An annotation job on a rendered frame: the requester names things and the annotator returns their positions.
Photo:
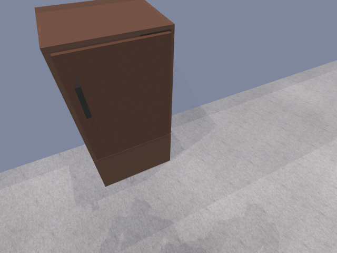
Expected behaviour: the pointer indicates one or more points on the handle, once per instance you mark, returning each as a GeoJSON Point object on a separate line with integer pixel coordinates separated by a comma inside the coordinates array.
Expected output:
{"type": "Point", "coordinates": [82, 99]}

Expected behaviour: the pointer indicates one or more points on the cupboard door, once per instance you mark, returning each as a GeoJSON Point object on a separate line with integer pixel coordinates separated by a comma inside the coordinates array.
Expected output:
{"type": "Point", "coordinates": [126, 85]}

